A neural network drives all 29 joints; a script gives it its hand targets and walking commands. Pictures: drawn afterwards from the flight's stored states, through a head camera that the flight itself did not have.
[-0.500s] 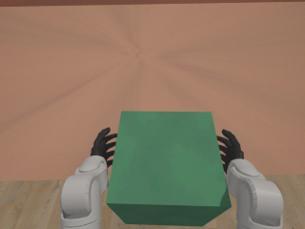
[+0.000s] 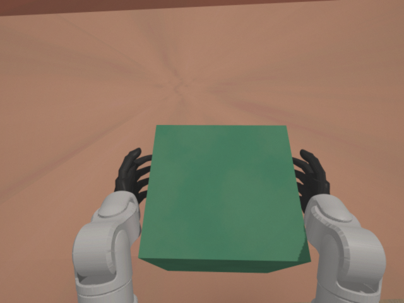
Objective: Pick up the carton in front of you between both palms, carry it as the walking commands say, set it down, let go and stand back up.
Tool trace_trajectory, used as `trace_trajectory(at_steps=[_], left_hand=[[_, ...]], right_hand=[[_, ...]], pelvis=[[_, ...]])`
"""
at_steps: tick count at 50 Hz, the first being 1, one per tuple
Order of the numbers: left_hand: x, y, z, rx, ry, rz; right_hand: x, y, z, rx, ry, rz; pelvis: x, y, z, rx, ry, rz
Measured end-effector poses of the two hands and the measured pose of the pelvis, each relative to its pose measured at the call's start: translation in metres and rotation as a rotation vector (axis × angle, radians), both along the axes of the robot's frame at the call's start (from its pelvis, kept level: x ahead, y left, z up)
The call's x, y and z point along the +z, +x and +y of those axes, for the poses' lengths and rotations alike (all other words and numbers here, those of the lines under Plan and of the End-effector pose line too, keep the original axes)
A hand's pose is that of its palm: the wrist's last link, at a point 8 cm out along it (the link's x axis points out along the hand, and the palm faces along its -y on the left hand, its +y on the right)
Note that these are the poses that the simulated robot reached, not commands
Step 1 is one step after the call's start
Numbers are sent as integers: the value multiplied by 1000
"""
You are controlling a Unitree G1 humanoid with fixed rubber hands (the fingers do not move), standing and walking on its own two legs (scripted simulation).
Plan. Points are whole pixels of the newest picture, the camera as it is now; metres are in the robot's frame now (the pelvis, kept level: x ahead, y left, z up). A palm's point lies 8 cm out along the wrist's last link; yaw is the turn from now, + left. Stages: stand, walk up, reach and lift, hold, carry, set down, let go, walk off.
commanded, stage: carry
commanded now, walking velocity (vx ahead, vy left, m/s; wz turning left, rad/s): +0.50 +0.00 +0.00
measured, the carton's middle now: (218, 208) +0.27 +0.00 +0.07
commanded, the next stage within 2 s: none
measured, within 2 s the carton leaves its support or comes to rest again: neither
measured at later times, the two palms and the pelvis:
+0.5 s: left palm (162, 58) +0.70 +0.15 +0.15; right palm (270, 56) +0.68 -0.15 +0.16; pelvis +0.32 +0.02 +0.01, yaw -1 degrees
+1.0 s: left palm (172, 8) +1.01 +0.15 +0.19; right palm (255, 3) +1.04 -0.15 +0.19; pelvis +0.65 -0.03 +0.05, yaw +0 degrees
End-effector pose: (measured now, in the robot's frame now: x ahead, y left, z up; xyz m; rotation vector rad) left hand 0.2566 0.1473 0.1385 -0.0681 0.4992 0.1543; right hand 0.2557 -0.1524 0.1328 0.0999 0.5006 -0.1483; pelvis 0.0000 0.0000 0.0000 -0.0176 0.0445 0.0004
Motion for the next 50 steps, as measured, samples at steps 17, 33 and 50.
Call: trace_trajectory(at_steps=[17,33,50], left_hand=[[46,284,-3,17,6,56],[13,550,-9,-51,-90,128],[48,754,2,107,-51,106]], right_hand=[[47,290,-3,17,-9,56],[22,521,-8,-131,10,127],[56,781,3,45,42,112]], pelvis=[[27,206,-6,-14,26,45],[35,411,23,-27,3,71],[53,654,-28,-6,27,57]])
